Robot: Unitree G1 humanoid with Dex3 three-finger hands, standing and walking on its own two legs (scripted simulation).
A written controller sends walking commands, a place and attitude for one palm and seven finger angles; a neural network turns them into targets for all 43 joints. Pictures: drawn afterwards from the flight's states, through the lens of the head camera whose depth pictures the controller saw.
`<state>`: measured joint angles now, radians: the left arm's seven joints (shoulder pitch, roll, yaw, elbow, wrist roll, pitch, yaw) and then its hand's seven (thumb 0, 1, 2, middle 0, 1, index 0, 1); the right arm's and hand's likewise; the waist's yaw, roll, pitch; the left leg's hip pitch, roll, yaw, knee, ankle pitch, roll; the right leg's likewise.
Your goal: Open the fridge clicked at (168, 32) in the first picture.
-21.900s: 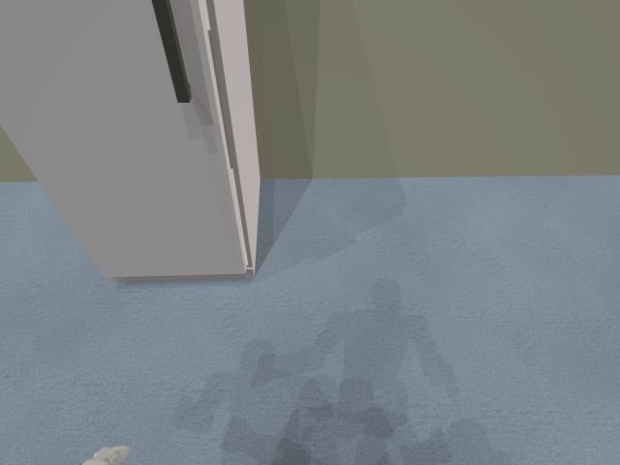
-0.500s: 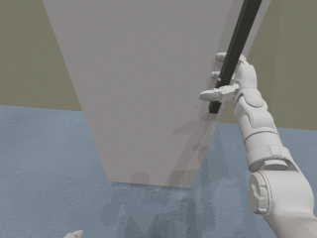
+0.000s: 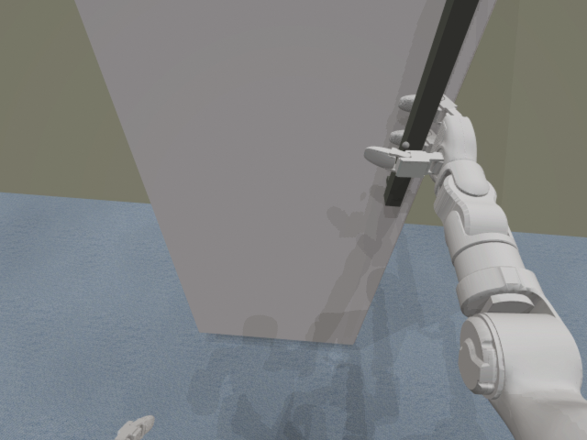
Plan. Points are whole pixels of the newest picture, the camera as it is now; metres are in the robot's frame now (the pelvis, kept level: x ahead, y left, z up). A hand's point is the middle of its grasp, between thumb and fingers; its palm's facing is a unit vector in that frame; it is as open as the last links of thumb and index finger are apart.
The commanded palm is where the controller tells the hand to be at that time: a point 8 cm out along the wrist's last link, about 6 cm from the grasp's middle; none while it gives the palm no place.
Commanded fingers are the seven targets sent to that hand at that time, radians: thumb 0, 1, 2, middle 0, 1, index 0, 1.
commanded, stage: grip the handle and tug to test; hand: right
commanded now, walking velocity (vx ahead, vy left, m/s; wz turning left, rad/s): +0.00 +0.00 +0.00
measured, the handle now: (427, 83) +0.52 -0.10 +0.25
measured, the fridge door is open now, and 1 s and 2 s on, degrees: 0 0 12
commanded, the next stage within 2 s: pull the door a little, standing still in 1.08 s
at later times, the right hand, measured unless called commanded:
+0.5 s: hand (404, 145) +0.46 -0.08 +0.19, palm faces -0.04 +1.00 +0.00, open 6.0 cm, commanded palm +0.44 -0.14 +0.19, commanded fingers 0.00 -0.90 -0.90 0.45 1.40 0.45 1.40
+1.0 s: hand (403, 145) +0.46 -0.08 +0.19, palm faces -0.03 +1.00 +0.00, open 6.0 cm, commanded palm +0.42 -0.13 +0.19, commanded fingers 0.00 -0.90 -0.90 0.45 1.40 0.45 1.40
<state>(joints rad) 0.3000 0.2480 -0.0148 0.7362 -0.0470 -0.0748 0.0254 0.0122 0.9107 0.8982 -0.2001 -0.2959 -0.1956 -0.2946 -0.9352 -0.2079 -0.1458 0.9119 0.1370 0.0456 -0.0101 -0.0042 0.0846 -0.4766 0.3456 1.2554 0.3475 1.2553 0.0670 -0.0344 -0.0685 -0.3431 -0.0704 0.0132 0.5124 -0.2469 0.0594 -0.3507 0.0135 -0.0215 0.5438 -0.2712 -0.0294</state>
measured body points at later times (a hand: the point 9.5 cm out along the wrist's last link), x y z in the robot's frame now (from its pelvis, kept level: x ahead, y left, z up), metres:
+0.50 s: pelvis +0.01 -0.01 +0.00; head +0.01 +0.00 +0.45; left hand +0.09 +0.24 -0.12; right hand +0.46 -0.14 +0.19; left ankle +0.01 +0.08 -0.73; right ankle +0.00 -0.10 -0.73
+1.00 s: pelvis +0.02 +0.00 +0.00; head +0.02 +0.01 +0.45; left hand +0.12 +0.25 -0.11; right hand +0.46 -0.13 +0.19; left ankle +0.01 +0.08 -0.73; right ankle +0.00 -0.10 -0.73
